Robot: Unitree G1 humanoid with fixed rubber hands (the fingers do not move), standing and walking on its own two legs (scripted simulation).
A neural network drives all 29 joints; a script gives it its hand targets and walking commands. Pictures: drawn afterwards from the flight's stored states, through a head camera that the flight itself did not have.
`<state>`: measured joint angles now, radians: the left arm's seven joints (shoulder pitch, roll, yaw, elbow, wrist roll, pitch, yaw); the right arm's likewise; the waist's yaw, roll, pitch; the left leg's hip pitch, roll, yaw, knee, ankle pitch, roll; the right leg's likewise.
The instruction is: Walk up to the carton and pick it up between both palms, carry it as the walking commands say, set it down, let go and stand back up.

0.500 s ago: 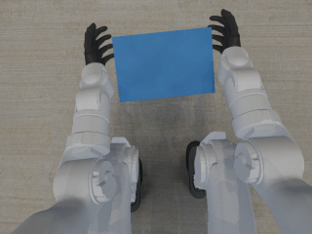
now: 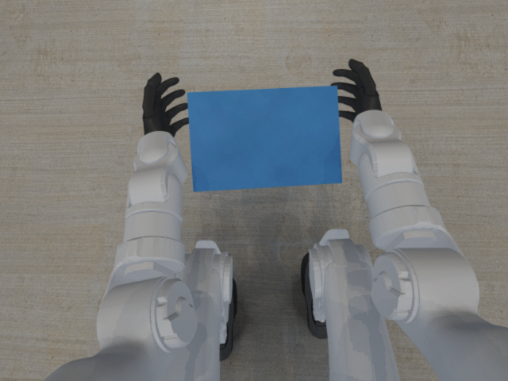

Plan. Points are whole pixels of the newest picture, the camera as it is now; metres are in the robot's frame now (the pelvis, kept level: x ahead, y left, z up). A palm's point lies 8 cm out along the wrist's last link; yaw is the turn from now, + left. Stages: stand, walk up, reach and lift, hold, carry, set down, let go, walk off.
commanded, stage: reach and lift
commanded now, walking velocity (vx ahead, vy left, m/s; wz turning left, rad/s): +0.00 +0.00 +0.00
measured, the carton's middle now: (261, 145) +0.47 -0.02 -0.16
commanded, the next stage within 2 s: none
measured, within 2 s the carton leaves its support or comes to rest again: neither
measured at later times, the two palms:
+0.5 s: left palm (132, 122) +0.46 +0.13 +0.02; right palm (385, 99) +0.47 -0.17 +0.00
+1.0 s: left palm (89, 108) +0.45 +0.13 +0.10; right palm (413, 75) +0.46 -0.16 +0.08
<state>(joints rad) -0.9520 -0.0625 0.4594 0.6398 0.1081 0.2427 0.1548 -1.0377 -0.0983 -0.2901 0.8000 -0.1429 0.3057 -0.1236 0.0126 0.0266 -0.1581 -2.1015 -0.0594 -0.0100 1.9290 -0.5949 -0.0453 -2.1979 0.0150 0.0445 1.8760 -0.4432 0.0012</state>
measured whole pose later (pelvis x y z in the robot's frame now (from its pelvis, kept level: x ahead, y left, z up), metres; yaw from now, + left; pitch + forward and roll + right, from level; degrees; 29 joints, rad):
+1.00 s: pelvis +0.03 +0.00 +0.13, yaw -2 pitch +37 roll +2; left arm -0.69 -0.15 0.48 0.60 0.18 0.24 0.11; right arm -0.78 0.00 -0.32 0.75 -0.22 0.32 -0.10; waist 0.04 0.02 -0.29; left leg -1.60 -0.05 -0.02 1.51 -0.56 -0.03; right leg -1.69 0.02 0.05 1.47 -0.43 0.00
